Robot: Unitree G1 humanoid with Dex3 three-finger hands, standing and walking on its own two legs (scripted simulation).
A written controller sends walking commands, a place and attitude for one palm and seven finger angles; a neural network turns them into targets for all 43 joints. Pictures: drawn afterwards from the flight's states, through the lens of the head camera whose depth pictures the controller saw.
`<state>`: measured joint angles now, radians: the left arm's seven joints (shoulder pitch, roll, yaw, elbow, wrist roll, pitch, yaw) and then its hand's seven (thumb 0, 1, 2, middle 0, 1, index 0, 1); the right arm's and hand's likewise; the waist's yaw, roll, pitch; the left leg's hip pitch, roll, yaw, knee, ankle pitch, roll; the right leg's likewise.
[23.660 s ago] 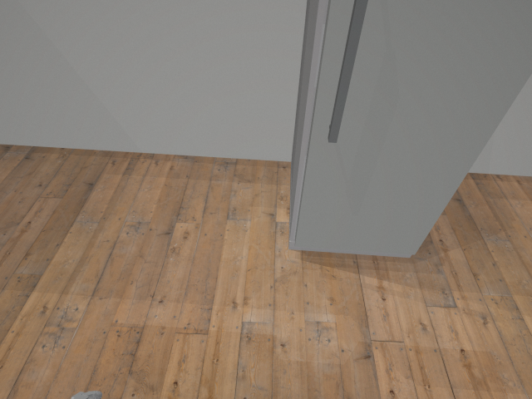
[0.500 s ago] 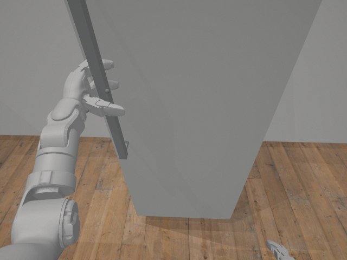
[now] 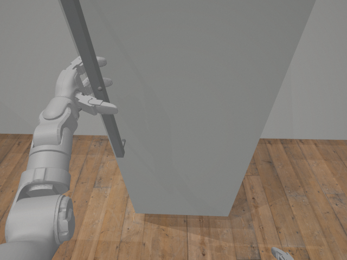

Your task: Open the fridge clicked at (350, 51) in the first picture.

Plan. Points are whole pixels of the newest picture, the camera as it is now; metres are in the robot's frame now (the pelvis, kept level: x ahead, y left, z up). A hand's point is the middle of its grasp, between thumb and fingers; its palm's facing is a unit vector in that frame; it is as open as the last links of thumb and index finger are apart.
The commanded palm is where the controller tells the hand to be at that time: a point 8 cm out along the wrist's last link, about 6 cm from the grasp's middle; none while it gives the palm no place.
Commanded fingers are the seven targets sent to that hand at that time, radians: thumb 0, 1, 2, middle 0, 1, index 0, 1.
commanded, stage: slide the fingers in behind the handle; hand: left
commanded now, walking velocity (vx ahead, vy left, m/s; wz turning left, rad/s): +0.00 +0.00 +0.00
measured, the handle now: (103, 89) +0.48 +0.20 +0.17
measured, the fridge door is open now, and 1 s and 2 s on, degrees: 0 0 0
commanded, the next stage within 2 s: grip the handle and tug to test in 0.04 s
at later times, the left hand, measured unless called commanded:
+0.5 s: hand (101, 89) +0.42 +0.17 +0.21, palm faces +0.01 -1.00 +0.00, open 10.9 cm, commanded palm +0.39 +0.23 +0.21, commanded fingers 0.00 0.39 0.68 -0.40 -1.33 -0.40 -1.33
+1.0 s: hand (101, 88) +0.42 +0.17 +0.21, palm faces +0.01 -1.00 +0.01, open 5.7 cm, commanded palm +0.40 +0.23 +0.21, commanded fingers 0.00 0.90 0.90 -0.45 -1.40 -0.45 -1.40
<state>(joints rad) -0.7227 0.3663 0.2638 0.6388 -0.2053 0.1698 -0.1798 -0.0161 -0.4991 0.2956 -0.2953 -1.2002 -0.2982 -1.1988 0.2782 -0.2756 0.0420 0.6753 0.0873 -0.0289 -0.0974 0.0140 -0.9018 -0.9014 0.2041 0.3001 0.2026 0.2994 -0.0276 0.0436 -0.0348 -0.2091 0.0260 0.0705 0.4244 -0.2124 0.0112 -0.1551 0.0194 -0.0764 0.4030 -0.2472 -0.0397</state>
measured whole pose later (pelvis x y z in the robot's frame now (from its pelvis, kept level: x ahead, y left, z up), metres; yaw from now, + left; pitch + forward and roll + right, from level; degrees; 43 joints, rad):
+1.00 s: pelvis +0.00 +0.01 +0.00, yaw +0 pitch +0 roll +0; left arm -0.73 0.33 0.23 0.59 -0.20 0.23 -0.15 0.00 0.69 0.82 -0.40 -1.38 -0.40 -1.36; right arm 0.26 -0.26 0.05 0.67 0.08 -0.01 -0.10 0.01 -0.90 -0.90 0.20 0.30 0.20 0.30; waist -0.02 0.04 -0.04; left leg -0.20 0.01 0.07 0.42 -0.22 0.02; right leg -0.14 0.01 -0.08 0.39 -0.25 -0.03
